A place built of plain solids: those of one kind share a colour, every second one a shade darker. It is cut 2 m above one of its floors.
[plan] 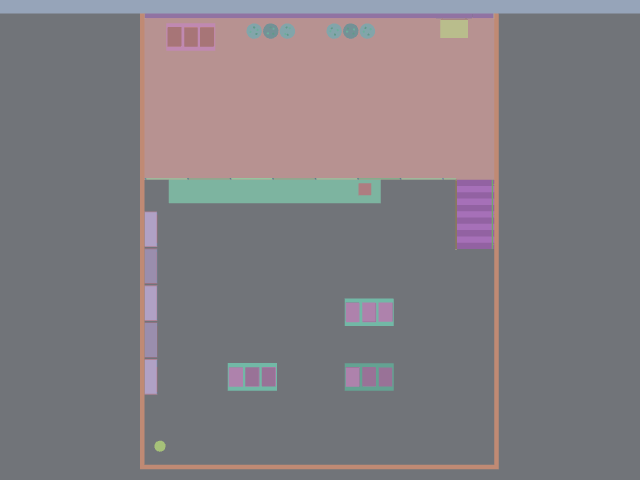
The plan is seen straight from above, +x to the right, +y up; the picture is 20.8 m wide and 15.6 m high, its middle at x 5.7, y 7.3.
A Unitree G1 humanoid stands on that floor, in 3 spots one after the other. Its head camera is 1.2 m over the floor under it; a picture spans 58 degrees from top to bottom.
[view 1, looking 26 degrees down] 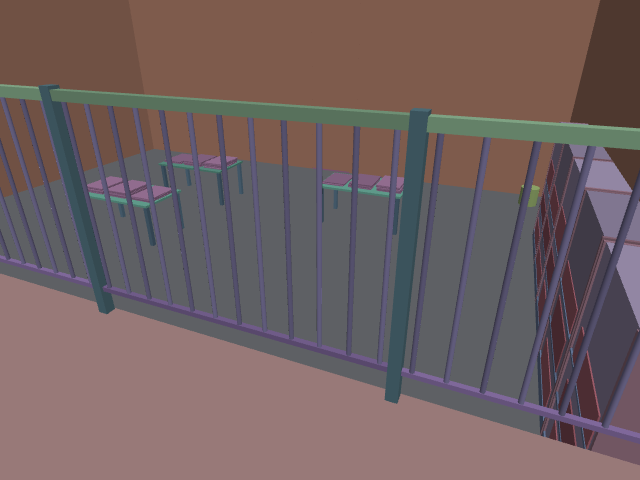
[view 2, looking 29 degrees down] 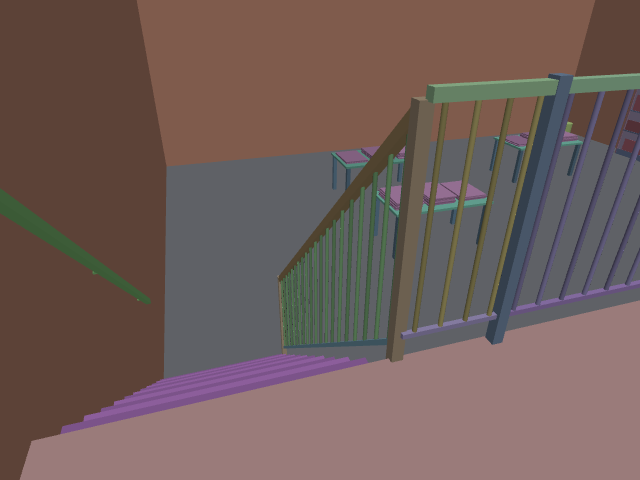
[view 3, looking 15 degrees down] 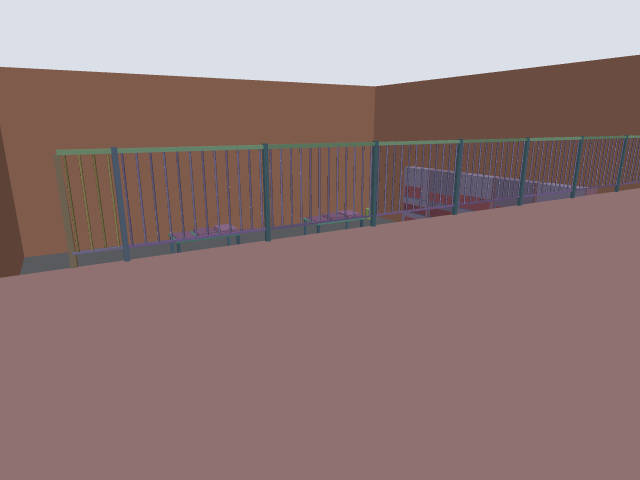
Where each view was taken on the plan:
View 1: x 1.20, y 10.46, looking -67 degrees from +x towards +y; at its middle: upper_guard_bar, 1.41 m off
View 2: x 10.76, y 10.36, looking -107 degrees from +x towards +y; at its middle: stair_guard_bar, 2.46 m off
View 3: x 10.06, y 13.41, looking -120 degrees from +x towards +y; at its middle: upper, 4.64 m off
